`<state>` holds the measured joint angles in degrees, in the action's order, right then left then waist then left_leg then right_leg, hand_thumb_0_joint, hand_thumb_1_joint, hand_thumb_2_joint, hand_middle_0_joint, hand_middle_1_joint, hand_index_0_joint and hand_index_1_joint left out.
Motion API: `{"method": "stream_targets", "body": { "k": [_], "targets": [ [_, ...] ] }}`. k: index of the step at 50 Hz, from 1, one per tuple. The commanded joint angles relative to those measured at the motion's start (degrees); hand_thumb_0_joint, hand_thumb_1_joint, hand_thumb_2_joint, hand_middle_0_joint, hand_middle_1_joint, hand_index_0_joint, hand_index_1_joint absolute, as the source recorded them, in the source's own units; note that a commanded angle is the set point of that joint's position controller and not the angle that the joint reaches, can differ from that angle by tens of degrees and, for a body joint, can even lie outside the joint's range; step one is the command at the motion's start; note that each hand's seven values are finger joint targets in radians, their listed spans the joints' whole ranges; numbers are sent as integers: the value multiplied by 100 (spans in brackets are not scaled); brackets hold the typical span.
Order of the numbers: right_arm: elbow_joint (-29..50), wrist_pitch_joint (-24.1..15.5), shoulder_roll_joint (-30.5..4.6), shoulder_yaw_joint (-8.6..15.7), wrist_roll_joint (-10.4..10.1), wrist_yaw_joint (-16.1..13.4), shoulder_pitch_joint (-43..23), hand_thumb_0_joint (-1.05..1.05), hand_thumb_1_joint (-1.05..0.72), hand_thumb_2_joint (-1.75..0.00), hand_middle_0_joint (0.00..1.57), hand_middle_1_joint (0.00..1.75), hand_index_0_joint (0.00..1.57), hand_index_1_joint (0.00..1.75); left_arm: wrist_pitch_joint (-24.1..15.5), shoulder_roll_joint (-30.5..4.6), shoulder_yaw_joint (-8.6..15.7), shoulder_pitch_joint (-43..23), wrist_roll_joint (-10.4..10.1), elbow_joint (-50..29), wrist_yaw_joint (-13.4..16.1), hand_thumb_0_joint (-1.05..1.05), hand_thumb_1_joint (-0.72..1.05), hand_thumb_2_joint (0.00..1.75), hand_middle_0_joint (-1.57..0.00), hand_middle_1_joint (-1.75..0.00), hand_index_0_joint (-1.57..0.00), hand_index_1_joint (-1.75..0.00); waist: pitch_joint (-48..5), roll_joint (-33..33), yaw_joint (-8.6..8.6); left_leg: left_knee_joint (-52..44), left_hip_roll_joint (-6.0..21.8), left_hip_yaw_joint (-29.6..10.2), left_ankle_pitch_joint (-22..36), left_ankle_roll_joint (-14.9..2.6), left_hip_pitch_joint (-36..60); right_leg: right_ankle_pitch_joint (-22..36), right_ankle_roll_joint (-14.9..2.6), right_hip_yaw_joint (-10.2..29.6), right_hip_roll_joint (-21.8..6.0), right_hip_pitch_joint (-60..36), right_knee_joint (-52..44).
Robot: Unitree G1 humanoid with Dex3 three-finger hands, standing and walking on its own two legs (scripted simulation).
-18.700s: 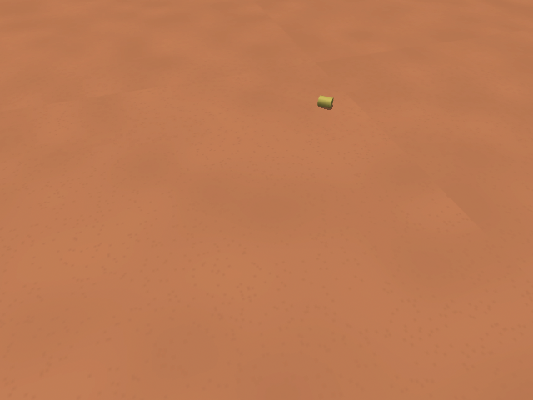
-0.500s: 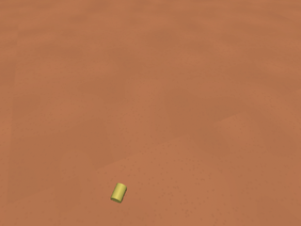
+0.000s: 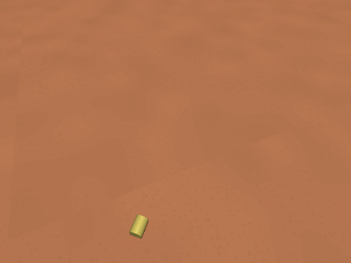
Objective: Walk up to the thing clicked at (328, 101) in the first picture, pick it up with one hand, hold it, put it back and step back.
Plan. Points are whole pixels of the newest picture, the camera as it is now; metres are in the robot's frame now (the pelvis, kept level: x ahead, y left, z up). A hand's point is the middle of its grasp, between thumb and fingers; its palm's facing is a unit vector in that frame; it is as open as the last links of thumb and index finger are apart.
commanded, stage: stand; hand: left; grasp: from above
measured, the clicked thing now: (139, 226) +0.46 +0.21 -0.74
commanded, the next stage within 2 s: rise first in 0.66 s
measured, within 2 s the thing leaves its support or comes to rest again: neither
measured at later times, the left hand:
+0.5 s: hand out of the picture +0.09 +0.25 -0.15, palm faces -0.02 -0.94 -0.34, open 7.4 cm
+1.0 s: hand out of the picture +0.16 +0.25 -0.16, palm faces +0.00 -0.93 -0.36, open 8.7 cm
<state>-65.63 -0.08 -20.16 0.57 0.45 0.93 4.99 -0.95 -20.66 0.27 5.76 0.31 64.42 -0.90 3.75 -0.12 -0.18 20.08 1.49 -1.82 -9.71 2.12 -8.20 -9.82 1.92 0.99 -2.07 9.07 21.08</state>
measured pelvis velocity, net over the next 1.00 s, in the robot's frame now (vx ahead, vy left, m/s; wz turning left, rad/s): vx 0.00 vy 0.00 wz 0.00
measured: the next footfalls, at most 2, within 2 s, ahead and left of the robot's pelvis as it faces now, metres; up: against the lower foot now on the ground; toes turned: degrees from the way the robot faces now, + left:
none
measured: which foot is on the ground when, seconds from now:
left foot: down 0.00-1.00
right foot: down 0.00-1.00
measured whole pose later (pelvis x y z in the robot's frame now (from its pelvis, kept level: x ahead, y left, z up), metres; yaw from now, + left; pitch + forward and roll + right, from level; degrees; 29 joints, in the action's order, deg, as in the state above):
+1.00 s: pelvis +0.00 +0.00 -0.02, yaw +0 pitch +5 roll +0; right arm -46.3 -3.2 -15.0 1.6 -0.9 -1.0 11.5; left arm -0.1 -19.1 8.8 -3.3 6.4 60.6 -0.5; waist 1.1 -0.7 -0.8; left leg 34.2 1.8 -2.3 -15.6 2.5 -23.5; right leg -15.3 1.5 1.0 -1.4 24.1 34.6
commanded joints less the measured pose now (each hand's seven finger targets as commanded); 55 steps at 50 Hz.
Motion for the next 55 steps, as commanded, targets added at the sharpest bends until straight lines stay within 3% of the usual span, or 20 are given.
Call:
{"method": "stream_targets", "body": {
  "k": [1,12,21,25,37,38,39,40,41,43,44,45,47,49,55],
  "targets": [
    [351,-158,-1261,230,-1,-90,-270,0,-90,-90,20,30,20,30,-102,-1232,218,-268,4,-342,97,0,90,90,-20,-30,-20,-30,-708,12,-8,-256,549,-362,791,-272,215,765,-253,398,-522,-253,-300],
    [340,-131,-1237,198,-7,-87,-214,0,-90,-90,20,30,20,30,-78,-1212,211,-243,8,-316,94,0,90,90,-20,-30,-20,-30,-464,63,1,-390,532,-382,415,-242,49,312,-247,384,-495,-213,-436],
    [372,-124,-1265,199,-7,-98,-230,0,-90,-90,20,30,20,30,-81,-1211,208,-249,7,-335,107,0,90,90,-20,-30,-20,-30,-576,44,-4,-309,541,-361,663,-245,192,605,-257,364,-517,-294,-446],
    [368,-118,-1209,170,4,-92,-178,0,-90,-90,20,30,20,30,-67,-1241,217,-278,1,-333,97,0,90,90,-20,-30,-20,-30,-392,27,-2,-405,510,-366,264,-231,33,129,-274,400,-507,-183,-495],
    [390,-128,-1243,172,-15,-104,-158,0,-90,-90,20,30,20,30,-84,-1241,207,-185,1,-338,106,0,90,90,-20,-30,-20,-30,-578,43,-6,-315,552,-349,738,-266,200,762,-275,364,-517,-341,-396],
    [389,-124,-1228,167,-7,-105,-109,0,-90,-90,20,30,20,30,-83,-1272,220,-182,-1,-350,110,0,82,94,-18,-35,-17,-36,-560,-21,-14,-349,541,-350,704,-255,174,705,-268,355,-508,-312,-407],
    [2017,-449,-225,-47,-358,-216,-6,0,-86,-89,20,30,20,30,-611,-149,218,-2193,-222,-2361,173,0,81,98,-16,-43,-12,-44,-266,228,-663,144,-233,459,-232,-246,-538,140,-180,-124,131,989,-78],
    [1703,-468,-410,-6,-352,-278,271,0,-82,-89,20,30,20,30,-591,-582,408,-2614,-182,-1931,219,0,73,96,-18,-51,-12,-52,-451,-80,-489,236,-236,424,-337,-274,-513,-102,-138,-186,138,736,-57],
    [1671,-411,-646,141,-369,-346,513,0,-82,-89,20,30,20,30,-344,-1232,789,-1355,-15,-752,261,0,67,93,-17,-59,-14,-60,-395,-85,-279,268,-225,436,-295,-256,-612,-225,-190,-250,190,711,-7],
    [1963,-431,-582,259,-288,-325,554,0,-85,-89,20,30,20,30,-226,-1167,823,-1684,209,-525,101,0,51,93,-15,-75,-13,-76,-574,-360,-225,684,-234,398,-358,-293,-1008,-346,-197,-279,207,990,323],
    [2124,-467,-542,327,-200,-324,554,0,-86,-89,20,30,20,30,-251,-1311,964,-1668,368,-594,74,0,43,90,-15,-82,-15,-83,-1013,-351,-112,837,-268,408,-266,-286,-1099,-199,-175,-235,149,818,514],
    [2152,-484,-541,407,-154,-320,747,0,-88,-90,20,30,20,30,-165,-1328,1123,-1101,535,-350,86,0,35,90,-16,-88,-16,-89,-1280,-148,-3,968,-289,386,-114,-254,-1172,-26,-202,-227,149,852,727],
    [2490,-516,-481,471,-98,-245,791,0,-91,-90,20,30,20,30,-30,-1214,1255,-660,734,-628,113,0,19,87,-17,-94,-18,-93,-1587,327,222,1155,-328,401,56,-181,-1342,47,-255,-211,165,812,986],
    [2702,-540,-415,482,-109,-224,805,0,-92,-91,20,30,20,30,272,-869,1109,-516,809,-859,215,0,3,85,-20,-95,-21,-94,-1605,273,178,1154,-317,379,132,-156,-1350,66,-241,-249,215,907,1011],
    [3332,-602,-352,464,-143,-130,567,0,-95,-92,20,30,20,30,1115,-611,1023,-785,911,-1618,479,0,-44,83,-27,-92,-26,-94,-1302,-90,-8,1567,-240,289,-594,-169,-1958,-764,-214,-315,277,1696,1338]
  ]
}}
